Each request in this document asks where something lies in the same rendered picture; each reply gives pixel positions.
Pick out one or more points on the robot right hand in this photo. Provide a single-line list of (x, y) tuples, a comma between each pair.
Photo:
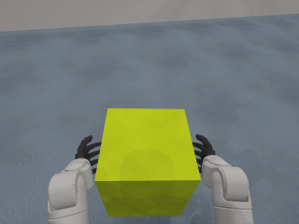
[(206, 148)]

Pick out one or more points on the robot left hand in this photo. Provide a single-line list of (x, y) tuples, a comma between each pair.
[(83, 151)]

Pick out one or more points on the robot right forearm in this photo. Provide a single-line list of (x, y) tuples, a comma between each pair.
[(230, 191)]

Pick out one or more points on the robot left forearm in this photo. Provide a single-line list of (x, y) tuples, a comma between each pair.
[(67, 193)]

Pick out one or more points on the carton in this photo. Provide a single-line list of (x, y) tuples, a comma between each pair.
[(147, 165)]

